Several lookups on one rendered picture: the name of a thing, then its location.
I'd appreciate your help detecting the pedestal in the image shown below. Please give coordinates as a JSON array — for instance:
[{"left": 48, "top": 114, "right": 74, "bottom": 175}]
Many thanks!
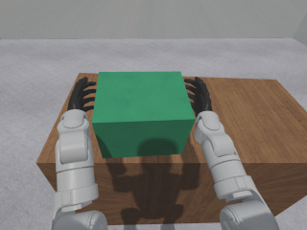
[{"left": 36, "top": 73, "right": 307, "bottom": 225}]

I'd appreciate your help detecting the robot right hand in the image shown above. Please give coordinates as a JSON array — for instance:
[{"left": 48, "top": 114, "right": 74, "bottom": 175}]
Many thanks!
[{"left": 184, "top": 77, "right": 213, "bottom": 118}]

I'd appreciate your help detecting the robot left upper arm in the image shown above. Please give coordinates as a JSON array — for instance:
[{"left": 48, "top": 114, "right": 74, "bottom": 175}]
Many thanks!
[{"left": 54, "top": 210, "right": 108, "bottom": 230}]

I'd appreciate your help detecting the carton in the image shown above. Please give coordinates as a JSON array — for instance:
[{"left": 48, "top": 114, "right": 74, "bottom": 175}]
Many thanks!
[{"left": 91, "top": 71, "right": 196, "bottom": 159}]

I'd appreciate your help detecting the right robot forearm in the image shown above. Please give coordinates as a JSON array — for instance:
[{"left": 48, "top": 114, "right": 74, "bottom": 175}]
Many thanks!
[{"left": 194, "top": 110, "right": 280, "bottom": 230}]

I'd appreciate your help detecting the robot right upper arm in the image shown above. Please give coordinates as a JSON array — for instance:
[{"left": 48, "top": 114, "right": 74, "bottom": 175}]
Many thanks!
[{"left": 220, "top": 200, "right": 279, "bottom": 230}]

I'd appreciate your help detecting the robot left hand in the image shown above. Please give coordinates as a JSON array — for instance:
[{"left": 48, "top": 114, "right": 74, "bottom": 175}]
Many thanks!
[{"left": 67, "top": 77, "right": 97, "bottom": 112}]

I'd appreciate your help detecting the left robot forearm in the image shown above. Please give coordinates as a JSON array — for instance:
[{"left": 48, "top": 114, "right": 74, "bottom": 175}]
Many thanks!
[{"left": 51, "top": 109, "right": 99, "bottom": 230}]

